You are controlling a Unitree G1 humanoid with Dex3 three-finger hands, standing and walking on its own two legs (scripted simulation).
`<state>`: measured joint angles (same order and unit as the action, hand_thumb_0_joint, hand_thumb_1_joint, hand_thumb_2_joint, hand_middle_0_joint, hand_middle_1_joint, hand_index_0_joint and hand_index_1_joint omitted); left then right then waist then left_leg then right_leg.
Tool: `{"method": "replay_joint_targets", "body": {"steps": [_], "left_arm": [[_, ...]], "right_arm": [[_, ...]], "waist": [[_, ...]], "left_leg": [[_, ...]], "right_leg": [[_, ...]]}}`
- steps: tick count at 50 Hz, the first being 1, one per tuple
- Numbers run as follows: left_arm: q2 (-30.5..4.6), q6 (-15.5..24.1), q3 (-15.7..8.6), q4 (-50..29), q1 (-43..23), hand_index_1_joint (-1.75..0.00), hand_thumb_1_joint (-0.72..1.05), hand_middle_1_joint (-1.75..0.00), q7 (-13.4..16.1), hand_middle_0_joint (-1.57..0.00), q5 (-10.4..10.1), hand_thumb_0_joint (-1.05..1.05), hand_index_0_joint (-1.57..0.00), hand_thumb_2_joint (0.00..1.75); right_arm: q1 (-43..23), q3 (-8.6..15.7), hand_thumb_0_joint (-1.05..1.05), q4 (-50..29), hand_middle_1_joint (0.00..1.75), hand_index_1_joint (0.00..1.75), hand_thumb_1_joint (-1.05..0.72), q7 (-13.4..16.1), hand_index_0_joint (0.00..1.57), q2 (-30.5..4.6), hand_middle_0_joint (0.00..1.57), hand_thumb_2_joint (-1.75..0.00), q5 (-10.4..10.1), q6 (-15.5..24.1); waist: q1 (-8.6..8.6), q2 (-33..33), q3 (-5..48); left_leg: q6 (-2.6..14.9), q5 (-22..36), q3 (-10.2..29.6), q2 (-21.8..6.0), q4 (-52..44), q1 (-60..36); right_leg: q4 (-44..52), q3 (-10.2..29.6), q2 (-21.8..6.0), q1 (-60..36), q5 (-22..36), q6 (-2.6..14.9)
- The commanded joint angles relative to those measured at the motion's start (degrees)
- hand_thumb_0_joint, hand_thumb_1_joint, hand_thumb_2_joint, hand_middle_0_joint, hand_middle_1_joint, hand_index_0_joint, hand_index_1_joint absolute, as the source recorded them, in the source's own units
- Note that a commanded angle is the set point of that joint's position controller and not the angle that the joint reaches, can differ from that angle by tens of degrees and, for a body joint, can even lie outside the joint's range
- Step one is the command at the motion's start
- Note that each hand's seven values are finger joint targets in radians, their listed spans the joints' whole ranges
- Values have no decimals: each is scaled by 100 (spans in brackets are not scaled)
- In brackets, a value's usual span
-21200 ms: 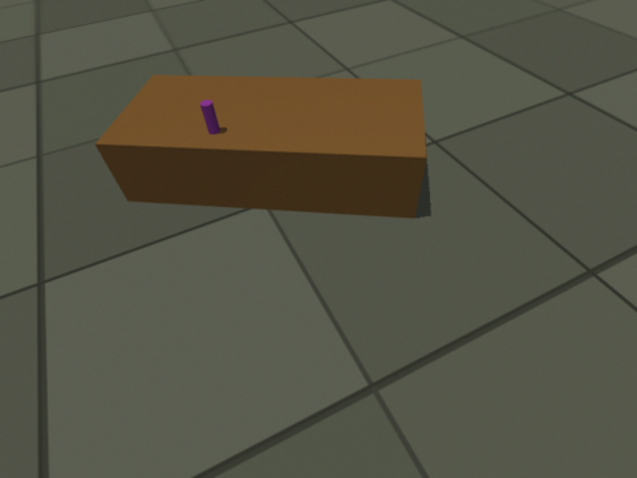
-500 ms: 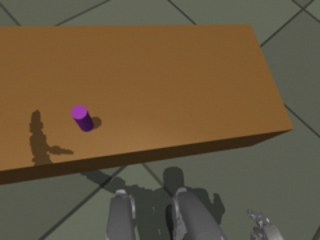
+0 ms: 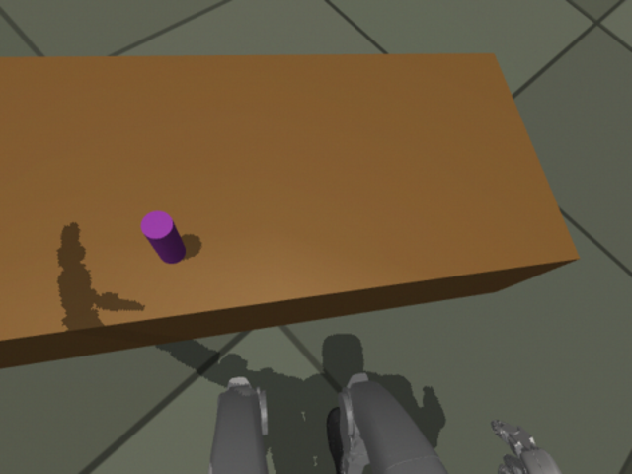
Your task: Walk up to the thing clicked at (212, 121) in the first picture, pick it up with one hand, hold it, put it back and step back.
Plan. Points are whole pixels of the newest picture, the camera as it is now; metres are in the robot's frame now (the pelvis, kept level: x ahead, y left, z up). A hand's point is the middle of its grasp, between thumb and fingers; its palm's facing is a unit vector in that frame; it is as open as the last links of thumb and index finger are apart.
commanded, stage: approach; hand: left
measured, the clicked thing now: (165, 239) +0.49 +0.22 -0.25
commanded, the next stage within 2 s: close in in 0.64 s
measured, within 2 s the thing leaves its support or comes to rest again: neither
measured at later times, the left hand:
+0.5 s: hand (37, 235) +0.45 +0.35 -0.11, palm faces +0.13 -0.99 +0.06, open 17.7 cm
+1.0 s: hand (150, 242) +0.48 +0.24 -0.24, palm faces +0.17 -0.98 +0.04, open 17.7 cm
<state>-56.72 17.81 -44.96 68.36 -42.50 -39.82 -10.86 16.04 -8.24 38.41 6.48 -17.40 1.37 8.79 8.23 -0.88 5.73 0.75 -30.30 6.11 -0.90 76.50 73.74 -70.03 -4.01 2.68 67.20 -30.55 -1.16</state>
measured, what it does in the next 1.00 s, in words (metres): lowers itself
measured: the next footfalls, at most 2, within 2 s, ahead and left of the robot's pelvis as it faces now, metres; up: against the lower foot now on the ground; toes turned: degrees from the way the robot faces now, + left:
none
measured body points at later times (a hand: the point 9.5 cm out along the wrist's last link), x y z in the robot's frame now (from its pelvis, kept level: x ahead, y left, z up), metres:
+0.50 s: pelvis -0.02 +0.00 -0.10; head +0.20 +0.08 +0.28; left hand +0.43 +0.40 -0.11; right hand +0.07 -0.28 -0.19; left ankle +0.04 +0.10 -0.61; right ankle +0.02 -0.14 -0.61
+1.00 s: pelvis -0.06 -0.02 -0.25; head +0.17 +0.03 +0.14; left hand +0.47 +0.30 -0.24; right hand -0.02 -0.28 -0.35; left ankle +0.04 +0.10 -0.61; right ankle +0.02 -0.14 -0.61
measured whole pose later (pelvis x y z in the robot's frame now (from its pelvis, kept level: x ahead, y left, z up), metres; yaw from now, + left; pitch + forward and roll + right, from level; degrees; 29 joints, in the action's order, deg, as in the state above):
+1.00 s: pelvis -0.06 -0.02 -0.25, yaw -5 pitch +34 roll -7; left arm -41.0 30.4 -38.2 67.1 -54.7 -18.4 -3.7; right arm 11.5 -8.3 37.2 -3.2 -15.6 6.5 1.4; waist 12.4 -1.5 4.9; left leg -0.9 -37.4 7.1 -1.0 124.7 121.6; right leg -121.6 -5.1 3.8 116.7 -39.3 -0.5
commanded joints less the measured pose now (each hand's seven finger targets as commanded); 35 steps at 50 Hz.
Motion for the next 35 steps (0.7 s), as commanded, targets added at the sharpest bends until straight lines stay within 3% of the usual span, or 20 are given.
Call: {"method": "replay_joint_targets", "body": {"steps": [1, 4, 6, 11, 12, 16, 22, 23, 25, 26, 28, 30, 34, 35], "left_arm": [[-2168, 380, -193, -1112, -1453, -6, -53, -7, 1, -4, -243, 0, -4, 5], [-2080, 415, -154, -1030, -1438, -4, -61, -5, -12, -5, -262, 0, -6, 0], [-1845, 447, -54, -811, -1362, -5, -61, -6, -29, -5, -301, 0, -6, 0], [-1348, 642, 245, -421, -1438, -5, -61, -6, 91, -4, -325, 0, -5, 0], [-1260, 718, 307, -411, -1458, -5, -61, -7, 105, -4, -321, 0, -5, 0], [-1148, 1069, 421, -544, -1738, -5, -61, -6, 110, -3, -328, 0, -5, 0], [-1404, 1527, 179, -973, -2241, -7, -57, -8, 245, -1, -245, 0, -2, 6], [-1585, 1562, 99, -1056, -2383, -8, -57, -8, 306, -1, -185, 0, -2, 7], [-1571, 1606, 82, -1163, -2559, -8, -57, -8, 421, -1, -110, 0, -2, 8], [-1502, 1613, 97, -1205, -2619, -9, -56, -9, 476, -1, -83, 0, -1, 9], [-1374, 1594, 158, -1077, -2659, -8, -58, -8, 585, -1, 27, 0, -2, 8], [-1188, 1559, 251, -908, -2757, -9, -60, -9, 714, -2, 111, 0, -2, 8], [-644, 1593, 411, -501, -2668, -8, -61, -9, 979, -2, 104, 0, -3, 6], [-488, 1600, 547, -417, -2679, -9, -61, -9, 1053, -2, 140, 0, -3, 7]], "right_arm": [[881, 461, 0, -228, 30, 30, -89, 124, 20, -1250, 20, -90, -2, 129], [852, 441, 0, -209, 30, 30, -86, 115, 20, -1251, 20, -89, 6, 143], [843, 456, 0, -194, 30, 30, -86, 116, 20, -1275, 20, -89, 0, 151], [735, 451, 0, -231, 30, 30, -85, 30, 20, -1243, 20, -88, 12, 163], [727, 434, 0, -253, 30, 30, -85, 2, 20, -1236, 20, -88, 24, 175], [677, 435, 0, -302, 30, 30, -85, -103, 20, -1244, 20, -88, 91, 183], [677, 427, 0, -212, 30, 30, -85, -274, 20, -1300, 20, -89, 265, 140], [668, 430, 0, -192, 30, 30, -86, -296, 20, -1314, 20, -89, 282, 108], [647, 436, 0, -208, 30, 30, -87, -339, 20, -1299, 20, -89, 338, 63], [715, 442, 0, -177, 30, 30, -87, -377, 20, -1320, 20, -89, 367, 43], [657, 467, 0, -156, 30, 30, -88, -423, 20, -1316, 20, -89, 406, -13], [639, 472, 0, -134, 30, 30, -88, -471, 20, -1318, 20, -89, 425, -71], [584, 407, 0, -230, 30, 30, -90, -611, 20, -1245, 20, -90, 464, -157], [575, 381, 0, -242, 30, 30, -89, -650, 20, -1199, 20, -90, 482, -186]], "waist": [[-189, 1657, 2715], [-181, 1603, 2731], [-140, 1542, 2642], [-17, 1231, 2285], [-6, 1232, 2344], [33, 1415, 2856], [-105, 2222, 3947], [-139, 2361, 4038], [-152, 2500, 4284], [-145, 2590, 4473], [-111, 2693, 4499], [16, 2688, 4186], [194, 1757, 3974], [278, 1577, 3788]], "left_leg": [[-29, 2148, 115, -72, -944, -3124], [-35, 2301, 150, -76, -875, -3142], [-66, 2365, 226, -117, -841, -3112], [10, 1409, 154, -64, -450, -2139], [9, 1482, 150, -57, -292, -2026], [0, 1709, 179, -55, 350, -1748], [-131, 2330, 317, -160, 1136, -2070], [-143, 2261, 322, -163, 1214, -2014], [-139, 2211, 265, -165, 1402, -1908], [-152, 2464, 276, -180, 1521, -2026], [-161, 2378, 282, -191, 1701, -1852], [-166, 1970, 328, -194, 1847, -1379], [29, 1306, 24, -90, 2515, 190], [60, 1097, -32, -74, 2652, 587]], "right_leg": [[679, 29, -3, -336, 1266, 311], [614, 7, -8, -262, 1323, 315], [462, -40, 13, -1, 1265, 322], [117, 5, -7, 509, 816, 333], [-23, 4, -12, 661, 868, 333], [-637, -14, -23, 1317, 856, 364], [-1722, -56, -30, 2217, 868, 416], [-1870, -39, -29, 2300, 816, 432], [-2079, 2, -20, 2372, 813, 436], [-2217, -3, -16, 2419, 948, 440], [-2447, -6, -5, 2722, 846, 447], [-2703, -38, -13, 3061, 637, 459], [-2911, -21, 31, 2660, 733, 381], [-2946, -20, 36, 2618, 684, 349]]}}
